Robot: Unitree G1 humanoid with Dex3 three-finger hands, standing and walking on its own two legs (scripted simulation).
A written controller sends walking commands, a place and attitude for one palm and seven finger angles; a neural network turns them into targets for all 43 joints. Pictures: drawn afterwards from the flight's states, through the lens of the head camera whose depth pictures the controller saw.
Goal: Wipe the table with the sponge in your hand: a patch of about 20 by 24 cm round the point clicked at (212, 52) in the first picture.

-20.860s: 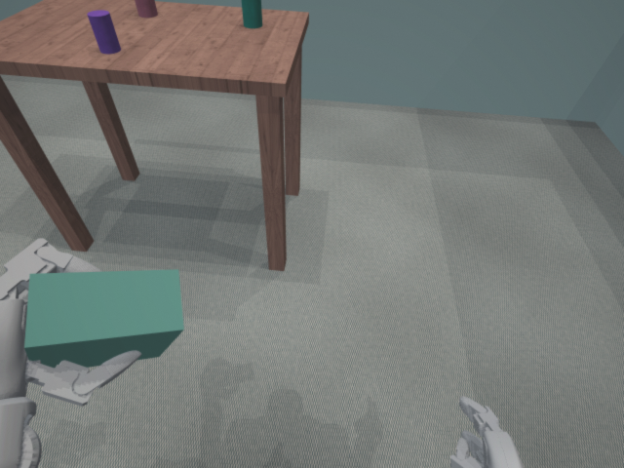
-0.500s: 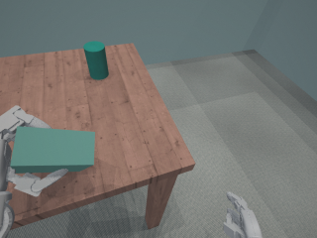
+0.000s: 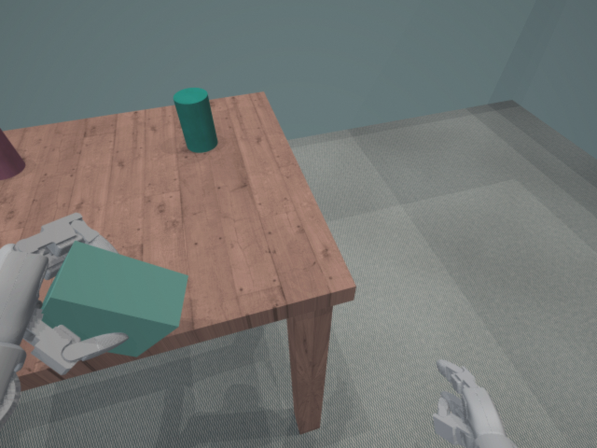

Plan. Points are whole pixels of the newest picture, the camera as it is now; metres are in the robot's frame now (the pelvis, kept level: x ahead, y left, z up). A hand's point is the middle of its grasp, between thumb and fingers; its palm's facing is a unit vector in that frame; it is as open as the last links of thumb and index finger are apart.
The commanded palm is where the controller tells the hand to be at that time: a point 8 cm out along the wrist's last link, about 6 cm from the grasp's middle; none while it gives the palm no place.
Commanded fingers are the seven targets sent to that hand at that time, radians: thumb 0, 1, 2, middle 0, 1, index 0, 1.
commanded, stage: turn the palm down, sponge in hand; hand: left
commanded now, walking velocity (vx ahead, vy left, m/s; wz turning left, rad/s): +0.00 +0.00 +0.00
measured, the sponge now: (127, 310) +0.22 +0.22 +0.13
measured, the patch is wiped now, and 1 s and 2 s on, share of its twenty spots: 0.00 0.00 0.00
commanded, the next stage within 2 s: move the sponge above the wiping area in 1.84 s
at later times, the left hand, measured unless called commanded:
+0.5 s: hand (82, 240) +0.25 +0.25 +0.20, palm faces +0.31 -0.44 -0.84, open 10.3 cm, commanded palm +0.20 +0.28 +0.25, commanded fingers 0.00 0.10 1.30 -1.20 -1.60 -1.20 -1.60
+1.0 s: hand out of the picture +0.28 +0.34 +0.24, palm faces +0.37 -0.19 -0.91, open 10.3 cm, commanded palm +0.22 +0.32 +0.28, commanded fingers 0.00 0.10 1.30 -1.20 -1.60 -1.20 -1.60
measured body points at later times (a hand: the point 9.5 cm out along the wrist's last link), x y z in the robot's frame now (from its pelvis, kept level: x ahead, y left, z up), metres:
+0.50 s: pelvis +0.01 -0.03 -0.01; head +0.02 -0.07 +0.44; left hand +0.23 +0.27 +0.25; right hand +0.22 -0.27 -0.11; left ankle +0.01 +0.10 -0.73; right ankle +0.05 -0.08 -0.73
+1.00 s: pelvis +0.04 +0.04 +0.01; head +0.05 +0.01 +0.46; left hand +0.25 +0.35 +0.29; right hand +0.30 -0.14 -0.07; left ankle +0.01 +0.10 -0.73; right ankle +0.05 -0.08 -0.73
